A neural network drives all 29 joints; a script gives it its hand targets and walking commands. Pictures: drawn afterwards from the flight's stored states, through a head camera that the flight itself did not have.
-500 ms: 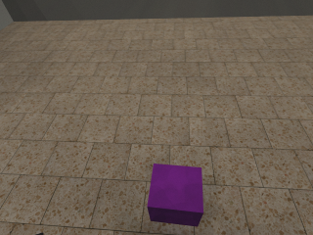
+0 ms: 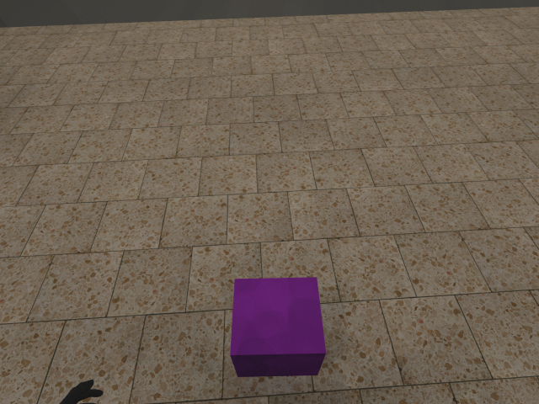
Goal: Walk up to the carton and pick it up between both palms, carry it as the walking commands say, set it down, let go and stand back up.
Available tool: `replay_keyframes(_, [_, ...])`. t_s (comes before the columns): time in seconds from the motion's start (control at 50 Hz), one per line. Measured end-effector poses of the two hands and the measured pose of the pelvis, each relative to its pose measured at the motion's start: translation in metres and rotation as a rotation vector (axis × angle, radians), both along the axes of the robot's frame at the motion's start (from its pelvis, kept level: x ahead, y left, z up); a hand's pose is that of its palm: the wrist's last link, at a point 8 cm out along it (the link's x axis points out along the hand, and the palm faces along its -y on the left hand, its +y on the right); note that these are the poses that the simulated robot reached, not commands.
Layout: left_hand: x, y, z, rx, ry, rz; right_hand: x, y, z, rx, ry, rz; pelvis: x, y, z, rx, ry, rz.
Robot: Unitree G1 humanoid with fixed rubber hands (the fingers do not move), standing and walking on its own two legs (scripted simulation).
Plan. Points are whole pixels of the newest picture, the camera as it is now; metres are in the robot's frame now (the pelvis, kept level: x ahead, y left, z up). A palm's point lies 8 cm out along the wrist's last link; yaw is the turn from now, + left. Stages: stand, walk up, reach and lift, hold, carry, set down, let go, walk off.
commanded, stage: walk up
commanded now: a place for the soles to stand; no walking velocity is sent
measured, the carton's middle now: (276, 327) +0.47 +0.02 -0.62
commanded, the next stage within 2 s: reach and lift in 0.84 s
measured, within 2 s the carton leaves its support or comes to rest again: neither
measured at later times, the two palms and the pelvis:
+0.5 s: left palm out of the picture +0.14 +0.33 -0.07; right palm out of the picture +0.08 -0.33 -0.07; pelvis +0.00 +0.01 +0.02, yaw -2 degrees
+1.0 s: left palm (78, 394) +0.17 +0.31 -0.07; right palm out of the picture +0.15 -0.31 -0.06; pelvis +0.00 +0.01 +0.01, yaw +0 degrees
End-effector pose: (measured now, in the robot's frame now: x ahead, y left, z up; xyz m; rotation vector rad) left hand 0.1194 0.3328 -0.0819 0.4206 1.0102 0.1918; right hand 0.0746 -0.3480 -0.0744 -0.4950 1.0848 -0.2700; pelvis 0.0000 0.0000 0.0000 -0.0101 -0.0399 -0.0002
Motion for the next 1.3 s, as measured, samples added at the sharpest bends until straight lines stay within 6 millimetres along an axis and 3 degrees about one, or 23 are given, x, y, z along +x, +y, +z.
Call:
replay_keyframes(0.22, [0.011,-0.011,0.005,-0.025,0.004,-0.004,-0.001,0.0,0.003,0.022,0.004,-0.03,0.0,-0.001,0.009,0.02,0.01,-0.018])
replay_keyframes(0.4, [0.022,-0.007,0.009,-0.032,-0.002,-0.012,0.005,0.01,0.007,0.033,-0.01,-0.035,-0.002,0.006,0.014,0.021,0.017,-0.024])
replay_keyframes(0.66, [0.013,-0.001,0.005,-0.04,0.061,0.007,0.011,0.017,0.009,0.041,0.016,-0.043,0.003,0.011,0.019,0.016,0.025,-0.034])
replay_keyframes(0.86, [0.019,-0.003,0.004,-0.048,0.065,0.01,0.024,0.019,0.011,0.051,-0.004,-0.052,0.007,0.012,0.02,0.016,0.028,-0.039])
replay_keyframes(1.0, [0.052,-0.021,0.013,-0.069,-0.021,-0.026,0.073,0.037,0.016,0.095,-0.114,-0.022,-0.002,0.013,0.015,0.013,0.032,0.009])
replay_keyframes(1.12, [0.072,-0.025,0.005,-0.073,-0.019,-0.033,0.094,0.055,0.004,0.15,-0.121,-0.042,0.004,0.013,0.008,0.007,0.074,0.015])
replay_keyframes(1.3, [0.128,-0.034,-0.01,-0.103,-0.1,-0.022,0.144,0.072,-0.015,0.204,-0.164,-0.035,0.016,0.013,-0.009,0.007,0.191,0.002])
